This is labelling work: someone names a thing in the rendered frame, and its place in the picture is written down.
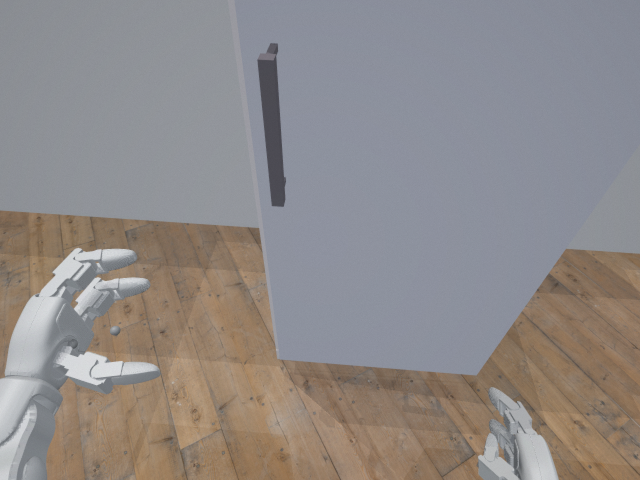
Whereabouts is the robot right hand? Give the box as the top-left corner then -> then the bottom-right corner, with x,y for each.
478,387 -> 559,480

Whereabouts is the robot left hand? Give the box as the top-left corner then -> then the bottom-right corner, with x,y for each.
5,248 -> 161,394

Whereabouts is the robot left forearm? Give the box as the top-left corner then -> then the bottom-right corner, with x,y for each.
0,376 -> 63,480

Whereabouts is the fridge door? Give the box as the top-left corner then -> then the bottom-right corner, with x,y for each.
234,0 -> 640,376

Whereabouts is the handle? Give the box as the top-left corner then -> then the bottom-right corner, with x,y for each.
257,43 -> 286,207

